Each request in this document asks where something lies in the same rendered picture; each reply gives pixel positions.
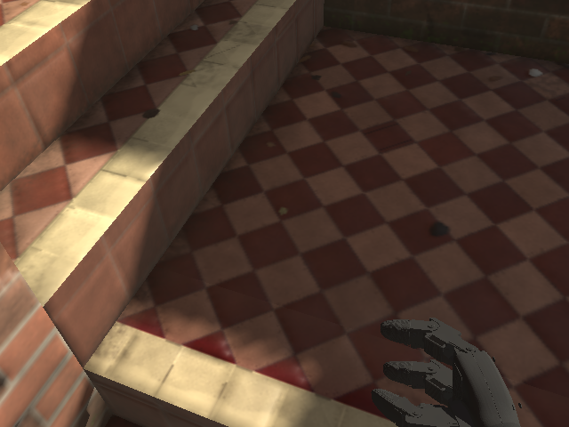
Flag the robot right hand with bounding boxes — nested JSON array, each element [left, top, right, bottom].
[[371, 318, 522, 427]]

